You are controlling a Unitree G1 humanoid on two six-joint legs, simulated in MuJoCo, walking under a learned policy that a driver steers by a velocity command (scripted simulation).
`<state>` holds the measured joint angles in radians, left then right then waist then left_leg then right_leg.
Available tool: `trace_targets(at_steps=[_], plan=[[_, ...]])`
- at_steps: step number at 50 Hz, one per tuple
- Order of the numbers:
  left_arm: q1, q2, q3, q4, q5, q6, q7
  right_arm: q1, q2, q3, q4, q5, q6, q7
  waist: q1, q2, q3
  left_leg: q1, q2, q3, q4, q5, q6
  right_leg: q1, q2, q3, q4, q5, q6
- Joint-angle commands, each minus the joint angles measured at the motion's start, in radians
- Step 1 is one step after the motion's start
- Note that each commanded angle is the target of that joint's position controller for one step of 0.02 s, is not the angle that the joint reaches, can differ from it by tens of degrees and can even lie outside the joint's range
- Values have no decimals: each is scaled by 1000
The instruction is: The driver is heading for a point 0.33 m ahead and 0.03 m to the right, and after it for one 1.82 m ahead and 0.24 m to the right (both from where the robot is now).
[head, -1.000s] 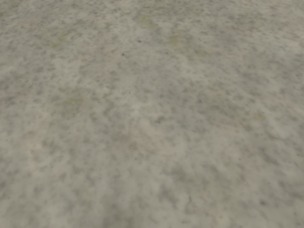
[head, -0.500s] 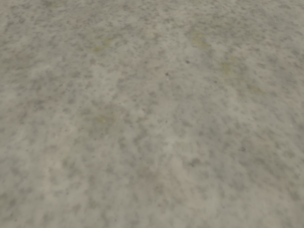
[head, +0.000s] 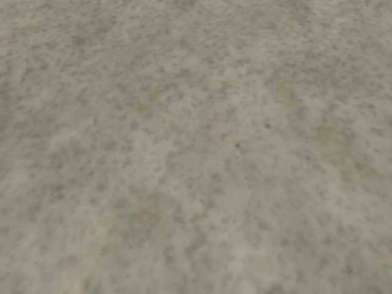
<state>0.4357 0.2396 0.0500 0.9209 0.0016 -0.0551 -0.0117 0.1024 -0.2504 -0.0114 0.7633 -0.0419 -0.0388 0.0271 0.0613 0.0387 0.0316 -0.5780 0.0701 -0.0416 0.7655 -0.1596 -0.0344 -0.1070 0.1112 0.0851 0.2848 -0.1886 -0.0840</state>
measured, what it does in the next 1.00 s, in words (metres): walks ahead: left foot, then right foot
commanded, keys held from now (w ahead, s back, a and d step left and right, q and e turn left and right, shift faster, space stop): w+e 0.18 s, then e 0.32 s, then no key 0.08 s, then q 0.42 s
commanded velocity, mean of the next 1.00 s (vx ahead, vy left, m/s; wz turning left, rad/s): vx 0.21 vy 0.00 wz -0.24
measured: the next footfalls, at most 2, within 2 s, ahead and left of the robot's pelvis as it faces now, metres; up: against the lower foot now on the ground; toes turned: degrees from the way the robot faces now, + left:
left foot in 0.16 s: +0.24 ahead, +0.13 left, +0.00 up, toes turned -7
right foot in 0.62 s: +0.31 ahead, -0.11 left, +0.00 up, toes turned -22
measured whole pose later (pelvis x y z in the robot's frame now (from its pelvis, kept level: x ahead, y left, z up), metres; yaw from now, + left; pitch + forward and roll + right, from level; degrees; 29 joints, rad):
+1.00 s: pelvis +0.24 +0.02 -0.01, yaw -13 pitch -1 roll -1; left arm 0.13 0.23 0.04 0.79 0.03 0.04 0.03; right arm 0.27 -0.24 -0.05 0.83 -0.01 0.07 0.01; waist -0.02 0.00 0.05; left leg -0.31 0.02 0.05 0.76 -0.44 0.01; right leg -0.30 -0.03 -0.17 0.50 -0.18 -0.05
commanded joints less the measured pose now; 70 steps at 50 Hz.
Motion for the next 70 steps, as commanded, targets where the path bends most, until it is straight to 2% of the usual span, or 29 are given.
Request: trace_targets(at_steps=[1, 4, 7, 8, 9, 10, 11, 12, 14, 18, 25, 30, 31, 32, 33, 34, 35, 37, 41, 48, 51, 52, 53, 54, 55, 57, 59, 63, 70], plan=[[19, 171, 44, -55, 3, -11, 3, -107, -67, -7, -92, 12, -14, -2, 1, -116, 7, 45, -40, 41, -103, 86, -16, -49, -230, 212, -79, 218, -137], [20, 183, 52, -64, 11, -6, 8, -129, -82, -10, -112, 20, -25, -9, -2, -126, -6, 115, -60, 26, -177, 56, -3, -28, -245, 252, -9, 282, -113], [-40, 201, 61, -88, 10, -4, 12, 39, -121, -28, -68, 17, -45, -24, -93, -99, -54, 386, -88, 24, -317, 2, 34, -91, -210, 278, 149, 290, -63], [-42, 168, 53, -98, 1, -12, 6, 151, -175, -46, -47, 2, -60, -38, -141, -20, -131, 560, 8, -69, -364, -54, 70, -157, -142, 223, 338, 232, -35], [-25, 82, 32, -137, -22, -18, 4, 284, -264, -67, -47, -21, -59, -54, -181, 138, -274, 795, 268, -354, -425, -279, 133, -329, -47, 85, 625, -51, 1], [33, 94, 33, -163, -14, -7, 9, 260, -300, -81, -39, -9, -37, -56, -120, 280, -269, 795, 395, -687, -524, -272, 222, -526, 20, -10, 789, -386, 11], [39, 140, 41, -122, 10, 14, 18, 191, -204, -63, -57, 0, -29, -52, -83, 103, -145, 677, 369, -587, -492, -181, 233, -553, -72, 10, 880, -335, 10], [-8, 132, 43, -113, 17, 22, 10, 147, -126, -44, -66, 10, -33, -47, -76, 4, -66, 580, 311, -419, -478, 43, 223, -526, -96, 5, 884, -270, 22], [-45, 111, 46, -125, 29, 43, 0, 125, -83, -29, -56, 15, -43, -46, -46, 51, -38, 489, 232, -181, -474, 423, 191, -471, -133, -19, 841, -225, 49], [-89, 95, 43, -158, 24, 76, -22, 147, -110, -40, -37, 27, -51, -46, -27, 89, -81, 482, 203, -6, -458, 713, 201, -465, -112, -51, 841, -136, 82], [-262, 62, 12, -242, 27, 85, -49, 153, -144, -56, -19, 28, -20, -50, -61, 97, -59, 435, 181, 170, -437, 600, 185, -344, -124, -136, 482, 42, 70], [-236, 86, 17, -249, 40, 65, -31, 202, -168, -69, 13, 38, 10, -48, -59, 65, -86, 469, 179, 152, -219, 544, 156, -177, -76, -137, 213, 5, 9], [-181, 110, 21, -231, 53, 48, -21, 242, -151, -62, 25, 38, 13, -46, -34, -25, -133, 413, 133, 175, -94, 414, 116, -35, -109, -81, 102, 207, -10], [-117, 187, 31, -241, 66, 33, -6, 286, -67, -34, -13, 33, 16, -41, -29, -223, -244, 237, 79, 216, 122, -71, 65, 190, -411, 208, 135, 683, -69], [-134, 168, 18, -238, 13, 39, 14, 316, -22, -17, -1, 48, 45, -42, -27, -280, -347, 208, -48, 117, 194, -519, 43, 177, -555, 321, 117, 855, -240], [-142, 106, 1, -219, -4, 48, 24, 270, -75, -28, 24, 40, 69, -41, -18, -157, -292, 222, -19, 33, 221, -492, 35, 112, -493, 237, 78, 648, -234], [-208, 79, -16, -213, 7, 52, 34, 219, -72, -29, 16, 43, 75, -37, -38, -170, -166, 207, -24, 16, 199, -458, 36, 5, -449, 172, 31, 511, -200], [-316, 73, -24, -216, 19, 60, 52, 223, -91, -39, 47, 29, 83, -40, -87, -178, -52, 249, -28, 12, 113, -353, 29, -115, -361, 55, -13, 396, -119], [-299, 123, -1, -198, 12, 64, 54, 263, -80, -52, 71, 29, 88, -34, -87, -130, -89, 245, -60, 48, 165, -318, 21, -88, -365, -14, 14, 367, -132], [-302, 126, 20, -174, 28, 82, 49, 199, -59, -55, 19, 28, 97, -17, -62, -174, -73, 254, -52, 96, 29, -297, 46, -118, -405, -27, 24, 87, -145], [-331, 152, 33, -169, 17, 89, 51, 265, -55, -56, 24, 27, 85, -9, -112, -141, -86, 404, -73, 118, -211, -161, 93, -184, -391, -84, 123, 66, -69], [-303, 139, 36, -159, 18, 95, 48, 275, -91, -63, 22, 17, 75, -8, -114, -38, -51, 437, -34, 1, -373, -111, 119, -254, -344, -139, 242, -46, 4], [-254, 67, 22, -178, 25, 103, 40, 256, -196, -83, -8, 7, 65, -18, -73, 235, -37, 479, 234, -384, -511, -1, 178, -438, -202, -251, 519, -325, 96], [-373, 79, 18, -228, 21, 114, 52, 283, -285, -110, -8, 9, 70, -28, -133, 265, 42, 333, 326, -515, -556, 164, 296, -507, -87, -140, 643, -436, 104], [-383, 91, 20, -224, 16, 118, 53, 266, -237, -103, -4, 10, 71, -36, -103, 130, 55, 319, 266, -425, -541, 130, 301, -486, -122, -70, 737, -351, 102], [-322, 112, 30, -183, 12, 107, 42, 139, -180, -88, -32, 25, 75, -38, -41, 62, 39, 348, 135, -285, -512, 84, 240, -477, -123, -53, 759, -198, 95], [-273, 127, 37, -157, 30, 103, 31, 128, -152, -82, -49, 37, 69, -36, -44, 61, -32, 435, 98, -243, -476, 235, 240, -473, -114, -59, 809, -154, 106], [-294, 111, 32, -174, 19, 106, 33, 201, -165, -91, -37, 41, 61, -35, -78, 53, -54, 542, 99, -277, -450, 279, 251, -518, -117, -44, 760, -152, 130], [-289, 116, 23, -181, 11, 102, 41, 203, -170, -90, -46, 23, 66, -39, -101, 77, -71, 523, 106, -331, -435, 262, 276, -417, -111, -48, 574, -208, 124]])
